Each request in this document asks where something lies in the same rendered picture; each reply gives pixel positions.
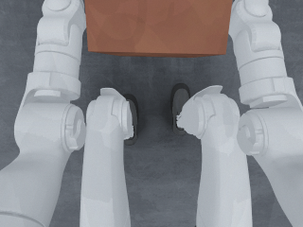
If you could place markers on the left robot upper arm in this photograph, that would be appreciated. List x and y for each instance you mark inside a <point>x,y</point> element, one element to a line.
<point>46,134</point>

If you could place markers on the carton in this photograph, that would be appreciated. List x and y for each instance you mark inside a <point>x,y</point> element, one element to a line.
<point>158,28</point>

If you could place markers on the right robot upper arm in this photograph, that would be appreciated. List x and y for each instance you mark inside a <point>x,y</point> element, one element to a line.
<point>274,137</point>

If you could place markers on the robot right forearm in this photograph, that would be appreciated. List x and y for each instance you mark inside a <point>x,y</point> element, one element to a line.
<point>259,56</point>

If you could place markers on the left robot foot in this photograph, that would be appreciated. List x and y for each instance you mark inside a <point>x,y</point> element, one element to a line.
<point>135,115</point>

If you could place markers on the robot left forearm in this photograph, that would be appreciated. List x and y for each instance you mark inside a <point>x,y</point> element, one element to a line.
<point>56,69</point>

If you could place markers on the robot left shin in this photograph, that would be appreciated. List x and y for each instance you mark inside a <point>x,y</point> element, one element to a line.
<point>108,92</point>

